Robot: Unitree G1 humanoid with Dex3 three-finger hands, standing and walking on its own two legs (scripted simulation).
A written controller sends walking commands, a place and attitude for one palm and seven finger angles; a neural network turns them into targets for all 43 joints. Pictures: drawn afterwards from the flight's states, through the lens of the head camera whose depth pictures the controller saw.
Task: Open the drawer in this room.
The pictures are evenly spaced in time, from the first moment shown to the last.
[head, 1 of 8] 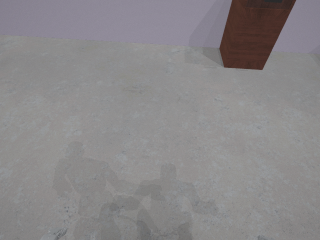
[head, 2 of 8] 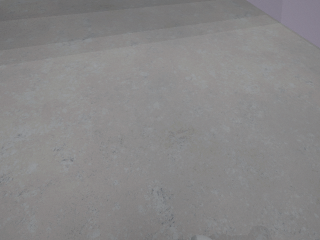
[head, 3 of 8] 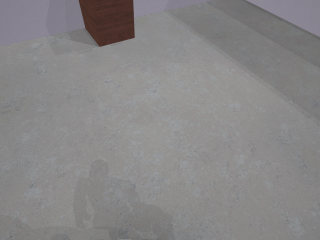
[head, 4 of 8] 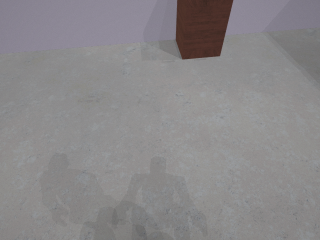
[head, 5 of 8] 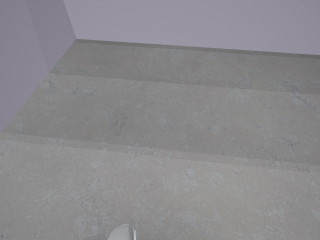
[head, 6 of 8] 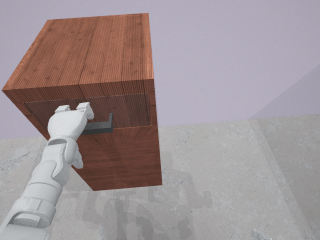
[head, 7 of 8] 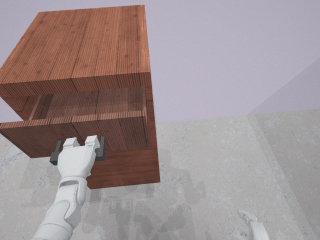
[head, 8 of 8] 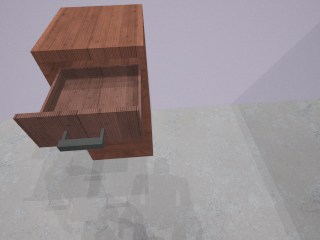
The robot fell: no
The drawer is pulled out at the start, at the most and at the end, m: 0.00 0.30 0.30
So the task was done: yes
